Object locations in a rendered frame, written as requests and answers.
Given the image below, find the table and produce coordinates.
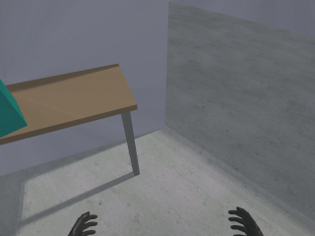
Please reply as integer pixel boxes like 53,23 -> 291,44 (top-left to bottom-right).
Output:
0,63 -> 140,176

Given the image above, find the right robot hand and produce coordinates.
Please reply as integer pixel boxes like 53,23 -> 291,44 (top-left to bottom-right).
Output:
228,206 -> 264,236

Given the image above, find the left robot hand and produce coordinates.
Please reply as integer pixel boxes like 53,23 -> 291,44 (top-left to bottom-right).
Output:
68,211 -> 97,236

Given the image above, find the carton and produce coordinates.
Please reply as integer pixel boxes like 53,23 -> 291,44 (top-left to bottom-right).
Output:
0,79 -> 28,138

